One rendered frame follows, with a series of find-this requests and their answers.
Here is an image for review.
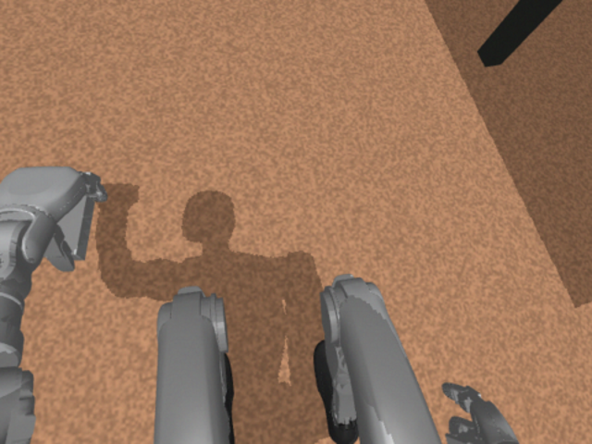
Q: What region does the left robot hand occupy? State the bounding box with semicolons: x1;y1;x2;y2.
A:
0;166;108;272

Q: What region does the right robot foot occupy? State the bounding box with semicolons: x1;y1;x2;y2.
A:
314;340;359;444

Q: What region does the right robot hand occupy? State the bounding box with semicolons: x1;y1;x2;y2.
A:
442;383;519;444

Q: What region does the small box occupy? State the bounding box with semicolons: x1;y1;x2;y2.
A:
57;196;95;261

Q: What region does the left robot arm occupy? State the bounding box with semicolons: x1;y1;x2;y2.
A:
0;204;55;444

